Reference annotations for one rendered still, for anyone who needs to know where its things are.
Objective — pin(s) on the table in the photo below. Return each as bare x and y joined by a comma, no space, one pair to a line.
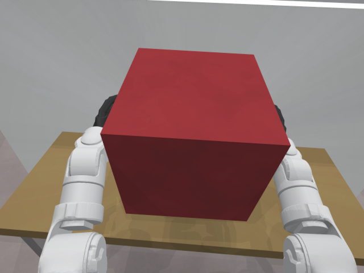
28,213

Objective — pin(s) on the robot left forearm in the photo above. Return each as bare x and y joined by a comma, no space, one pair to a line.
81,199

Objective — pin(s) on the carton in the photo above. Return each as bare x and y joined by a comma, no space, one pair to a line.
193,134

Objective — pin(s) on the robot right hand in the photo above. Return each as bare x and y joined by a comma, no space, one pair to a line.
280,116

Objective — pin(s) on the left robot upper arm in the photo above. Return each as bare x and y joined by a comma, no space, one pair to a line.
75,253

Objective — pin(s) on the right robot upper arm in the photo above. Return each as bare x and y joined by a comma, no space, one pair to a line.
316,253

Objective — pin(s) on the robot left hand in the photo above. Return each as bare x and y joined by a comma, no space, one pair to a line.
104,111

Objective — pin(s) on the robot right forearm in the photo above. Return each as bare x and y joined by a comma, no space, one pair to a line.
302,208

